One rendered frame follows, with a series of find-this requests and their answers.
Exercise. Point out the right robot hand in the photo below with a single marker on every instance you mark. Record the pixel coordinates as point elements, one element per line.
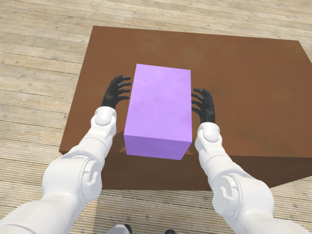
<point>207,112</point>

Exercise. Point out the left robot shin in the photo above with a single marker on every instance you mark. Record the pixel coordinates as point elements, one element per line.
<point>120,225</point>

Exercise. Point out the robot left upper arm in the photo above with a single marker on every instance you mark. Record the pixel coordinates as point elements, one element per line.
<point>69,185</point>

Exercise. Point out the robot left forearm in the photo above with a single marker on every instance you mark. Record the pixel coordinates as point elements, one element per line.
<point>98,141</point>

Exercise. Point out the pedestal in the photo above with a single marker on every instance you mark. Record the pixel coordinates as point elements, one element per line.
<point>262,95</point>

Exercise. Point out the carton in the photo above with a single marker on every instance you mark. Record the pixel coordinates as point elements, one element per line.
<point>159,119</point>

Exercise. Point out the robot right forearm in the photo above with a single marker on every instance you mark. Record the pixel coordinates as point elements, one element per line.
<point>212,156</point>

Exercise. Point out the left robot hand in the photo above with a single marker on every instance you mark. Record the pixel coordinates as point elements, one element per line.
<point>111,95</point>

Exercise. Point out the robot right upper arm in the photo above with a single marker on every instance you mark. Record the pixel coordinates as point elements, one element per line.
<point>247,206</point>

